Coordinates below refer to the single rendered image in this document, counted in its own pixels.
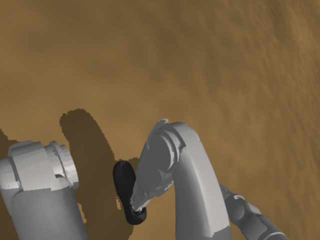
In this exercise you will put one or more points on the right robot hand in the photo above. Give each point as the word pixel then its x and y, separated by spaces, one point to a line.
pixel 225 191

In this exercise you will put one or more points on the right robot foot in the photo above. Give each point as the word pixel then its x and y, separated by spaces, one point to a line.
pixel 124 180

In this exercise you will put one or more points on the right robot arm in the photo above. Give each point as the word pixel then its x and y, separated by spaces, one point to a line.
pixel 251 223

